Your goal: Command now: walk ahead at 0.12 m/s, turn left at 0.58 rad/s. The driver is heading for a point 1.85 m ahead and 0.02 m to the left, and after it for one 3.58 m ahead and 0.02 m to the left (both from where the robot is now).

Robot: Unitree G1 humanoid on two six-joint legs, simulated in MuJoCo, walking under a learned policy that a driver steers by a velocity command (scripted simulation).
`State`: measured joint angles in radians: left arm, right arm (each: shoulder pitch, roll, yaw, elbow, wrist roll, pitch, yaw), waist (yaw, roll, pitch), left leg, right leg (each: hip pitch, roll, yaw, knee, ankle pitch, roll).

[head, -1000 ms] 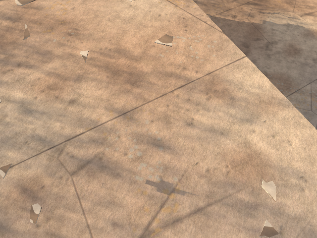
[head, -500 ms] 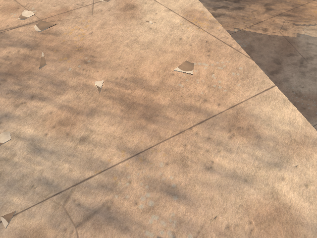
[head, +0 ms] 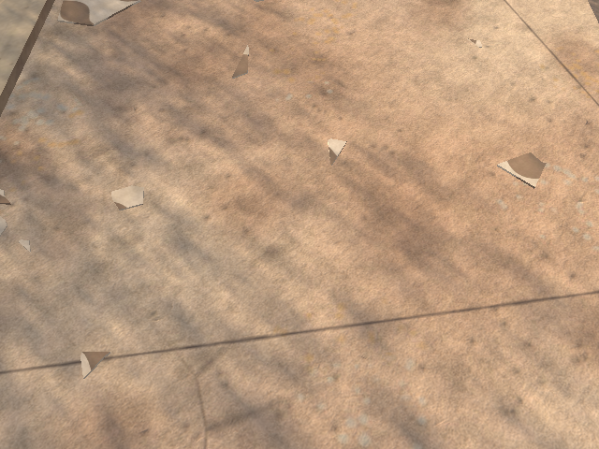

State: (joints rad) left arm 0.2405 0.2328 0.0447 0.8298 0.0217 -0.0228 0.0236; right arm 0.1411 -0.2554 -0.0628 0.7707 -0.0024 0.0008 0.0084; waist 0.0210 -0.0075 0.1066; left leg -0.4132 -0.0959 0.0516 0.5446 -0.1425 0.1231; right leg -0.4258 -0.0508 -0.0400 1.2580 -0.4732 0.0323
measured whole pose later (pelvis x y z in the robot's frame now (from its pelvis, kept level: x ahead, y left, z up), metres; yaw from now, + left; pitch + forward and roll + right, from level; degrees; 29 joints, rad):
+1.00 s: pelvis +0.03 -0.03 +0.01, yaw +1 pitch +1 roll +0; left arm 0.24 0.33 0.09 0.79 0.01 0.06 0.00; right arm 0.16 -0.29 -0.03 0.76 -0.02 0.02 -0.05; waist 0.03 -0.04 0.06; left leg -0.21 -0.06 -0.04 0.46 -0.24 0.05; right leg -0.37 0.14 0.21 0.67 -0.38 0.00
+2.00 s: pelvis -0.01 -0.03 +0.01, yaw +5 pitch -1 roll -1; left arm 0.18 0.31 0.06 0.81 0.02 0.06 0.02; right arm 0.21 -0.28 -0.05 0.76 -0.01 0.04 0.02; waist 0.01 -0.05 0.08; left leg -0.25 -0.04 0.03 0.58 -0.33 0.08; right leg -0.36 -0.05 -0.10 0.90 -0.51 0.01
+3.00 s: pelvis +0.27 -0.03 +0.00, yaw -4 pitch +3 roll +0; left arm 0.51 0.26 0.05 0.94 0.01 -0.05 0.01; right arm -0.03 -0.27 0.01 0.68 -0.03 -0.05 0.03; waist 0.10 0.02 0.05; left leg -0.54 -0.03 0.00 0.54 -0.10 0.02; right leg 0.11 0.11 0.27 0.32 -0.43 -0.11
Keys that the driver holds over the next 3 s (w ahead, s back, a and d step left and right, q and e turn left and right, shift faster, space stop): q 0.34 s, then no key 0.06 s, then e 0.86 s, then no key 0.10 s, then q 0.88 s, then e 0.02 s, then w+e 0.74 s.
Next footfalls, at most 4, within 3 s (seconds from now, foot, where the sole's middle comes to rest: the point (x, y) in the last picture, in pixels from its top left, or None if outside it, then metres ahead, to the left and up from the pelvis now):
0.48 right None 0.12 -0.13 -0.76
0.94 left None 0.06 0.06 -0.76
1.42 right None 0.03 -0.15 -0.76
1.92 left None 0.02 0.05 -0.76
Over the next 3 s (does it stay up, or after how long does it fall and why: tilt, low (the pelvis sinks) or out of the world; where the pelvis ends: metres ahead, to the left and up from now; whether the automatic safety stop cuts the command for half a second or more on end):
stays up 0.27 -0.03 0.00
